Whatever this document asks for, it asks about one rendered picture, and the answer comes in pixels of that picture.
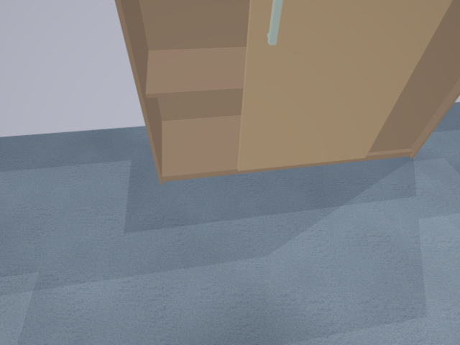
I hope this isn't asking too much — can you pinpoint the wardrobe door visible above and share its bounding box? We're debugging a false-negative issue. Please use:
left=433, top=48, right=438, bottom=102
left=369, top=0, right=460, bottom=152
left=237, top=0, right=453, bottom=171

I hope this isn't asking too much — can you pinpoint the handle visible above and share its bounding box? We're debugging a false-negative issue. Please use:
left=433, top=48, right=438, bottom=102
left=267, top=0, right=283, bottom=45

